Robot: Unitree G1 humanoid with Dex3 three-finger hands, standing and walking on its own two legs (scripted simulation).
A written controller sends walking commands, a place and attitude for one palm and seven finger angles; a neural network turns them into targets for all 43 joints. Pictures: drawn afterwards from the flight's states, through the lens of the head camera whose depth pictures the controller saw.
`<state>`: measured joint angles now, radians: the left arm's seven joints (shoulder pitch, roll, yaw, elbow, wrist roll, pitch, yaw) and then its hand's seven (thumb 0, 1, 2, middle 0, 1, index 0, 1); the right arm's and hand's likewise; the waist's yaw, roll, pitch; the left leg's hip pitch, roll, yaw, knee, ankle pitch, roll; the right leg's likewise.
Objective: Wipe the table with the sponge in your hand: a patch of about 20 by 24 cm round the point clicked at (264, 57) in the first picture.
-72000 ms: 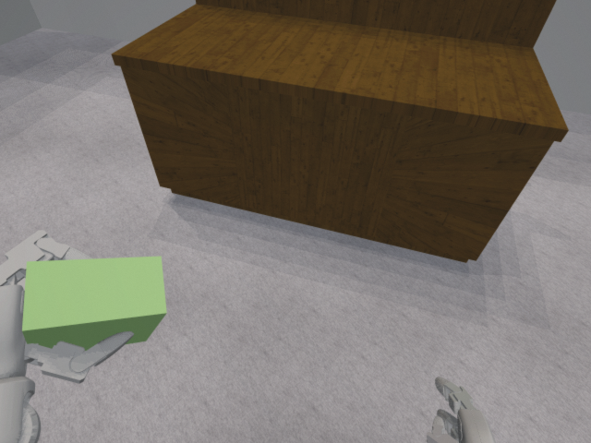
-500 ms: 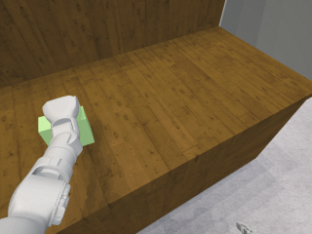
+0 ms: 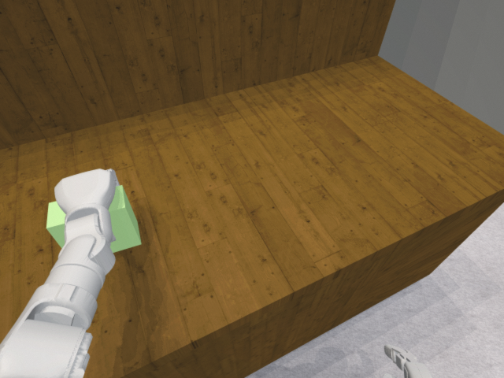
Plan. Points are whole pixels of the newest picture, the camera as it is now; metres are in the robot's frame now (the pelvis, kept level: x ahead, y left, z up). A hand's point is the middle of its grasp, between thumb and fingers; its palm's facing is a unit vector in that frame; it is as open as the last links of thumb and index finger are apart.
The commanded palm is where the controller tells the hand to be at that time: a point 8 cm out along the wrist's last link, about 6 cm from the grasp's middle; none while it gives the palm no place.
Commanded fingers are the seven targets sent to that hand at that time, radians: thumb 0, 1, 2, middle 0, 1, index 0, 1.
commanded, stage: wipe back along the first lane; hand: left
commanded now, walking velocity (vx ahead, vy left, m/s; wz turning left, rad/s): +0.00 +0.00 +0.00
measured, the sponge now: (101, 230) +0.36 +0.31 -0.01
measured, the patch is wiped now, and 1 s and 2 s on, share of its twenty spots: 0.95 1.00 1.00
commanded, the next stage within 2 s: lift the sponge slowly off the table in 1.70 s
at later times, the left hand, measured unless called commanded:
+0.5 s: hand (89, 229) +0.33 +0.31 +0.03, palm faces -0.05 -0.05 -1.00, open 9.7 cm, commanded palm +0.30 +0.29 +0.08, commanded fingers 0.00 0.10 1.30 -1.20 -1.60 -1.20 -1.60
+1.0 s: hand (96, 255) +0.29 +0.28 +0.04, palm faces +0.00 -0.05 -1.00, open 9.7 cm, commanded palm +0.25 +0.25 +0.07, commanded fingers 0.00 0.10 1.30 -1.20 -1.60 -1.20 -1.60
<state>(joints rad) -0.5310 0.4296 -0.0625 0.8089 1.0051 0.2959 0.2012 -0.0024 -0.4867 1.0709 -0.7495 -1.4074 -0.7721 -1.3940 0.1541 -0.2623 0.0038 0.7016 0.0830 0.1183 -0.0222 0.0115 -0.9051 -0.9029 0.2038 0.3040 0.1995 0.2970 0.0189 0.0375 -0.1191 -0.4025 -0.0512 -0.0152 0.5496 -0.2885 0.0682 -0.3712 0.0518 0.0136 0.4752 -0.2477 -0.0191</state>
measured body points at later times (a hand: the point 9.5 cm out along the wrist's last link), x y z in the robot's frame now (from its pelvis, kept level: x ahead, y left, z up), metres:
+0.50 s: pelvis +0.00 +0.00 +0.00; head +0.01 -0.01 +0.45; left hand +0.33 +0.31 +0.09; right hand +0.19 -0.24 -0.10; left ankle -0.02 +0.07 -0.73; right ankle -0.01 -0.12 -0.73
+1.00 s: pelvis +0.00 -0.01 +0.00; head -0.01 -0.03 +0.45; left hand +0.28 +0.27 +0.09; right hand +0.23 -0.22 -0.08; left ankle -0.02 +0.07 -0.73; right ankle -0.01 -0.12 -0.73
